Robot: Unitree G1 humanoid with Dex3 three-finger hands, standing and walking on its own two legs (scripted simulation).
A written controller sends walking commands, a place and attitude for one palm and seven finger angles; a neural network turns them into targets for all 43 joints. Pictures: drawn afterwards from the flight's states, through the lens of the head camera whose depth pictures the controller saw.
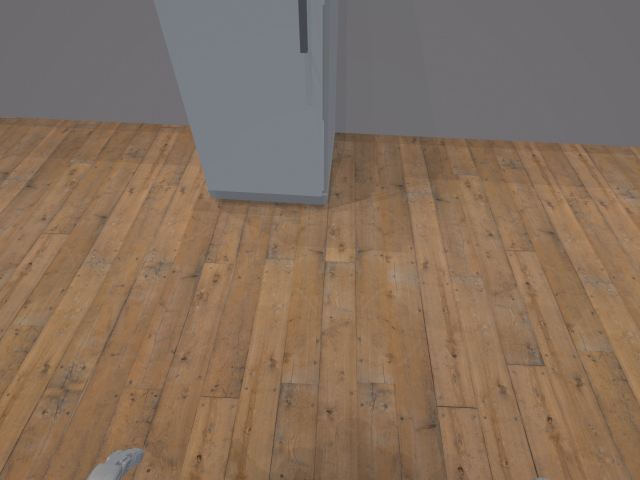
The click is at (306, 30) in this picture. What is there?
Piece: fridge door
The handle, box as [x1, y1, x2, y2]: [298, 0, 307, 52]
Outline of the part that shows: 298,0 300,52 306,52 306,0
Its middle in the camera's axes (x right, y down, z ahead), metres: -0.05 -0.71 +1.08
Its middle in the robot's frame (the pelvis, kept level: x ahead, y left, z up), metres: +1.30 +0.13 +0.15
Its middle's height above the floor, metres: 0.91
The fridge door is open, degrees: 0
